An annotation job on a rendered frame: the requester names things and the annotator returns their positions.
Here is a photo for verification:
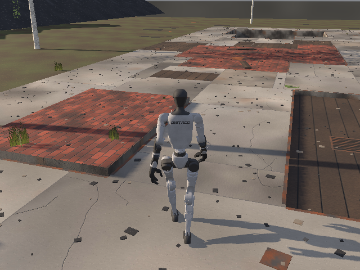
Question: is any right robot forearm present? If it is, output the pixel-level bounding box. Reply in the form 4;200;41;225
199;135;207;154

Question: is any humanoid robot head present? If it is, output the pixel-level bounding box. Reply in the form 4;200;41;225
171;89;190;115

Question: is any left robot upper arm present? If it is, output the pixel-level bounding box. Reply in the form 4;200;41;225
156;113;169;145

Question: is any right robot upper arm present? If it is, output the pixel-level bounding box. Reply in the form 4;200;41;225
192;113;205;143

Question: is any right robot shin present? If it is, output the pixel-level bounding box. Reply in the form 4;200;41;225
184;195;195;236

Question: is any right robot hand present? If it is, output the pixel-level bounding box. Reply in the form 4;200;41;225
194;152;207;163

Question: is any left robot hand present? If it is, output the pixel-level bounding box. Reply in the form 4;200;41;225
149;167;163;185

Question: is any left robot forearm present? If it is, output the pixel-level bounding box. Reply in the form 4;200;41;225
150;137;161;168

